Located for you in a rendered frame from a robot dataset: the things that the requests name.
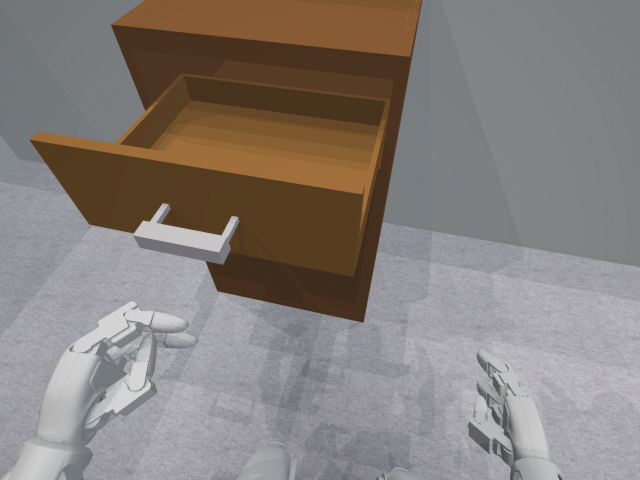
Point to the robot right forearm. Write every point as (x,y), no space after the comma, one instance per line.
(535,469)

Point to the left robot thigh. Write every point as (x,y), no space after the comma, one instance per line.
(269,463)

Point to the drawer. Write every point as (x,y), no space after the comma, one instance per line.
(296,166)

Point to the robot right hand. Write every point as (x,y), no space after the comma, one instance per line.
(516,416)

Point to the cabinet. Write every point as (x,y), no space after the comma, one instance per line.
(357,47)

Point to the robot left hand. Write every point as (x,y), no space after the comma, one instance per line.
(71,411)

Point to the handle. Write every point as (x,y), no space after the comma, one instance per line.
(184,242)

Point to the robot left forearm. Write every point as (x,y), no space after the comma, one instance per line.
(41,459)

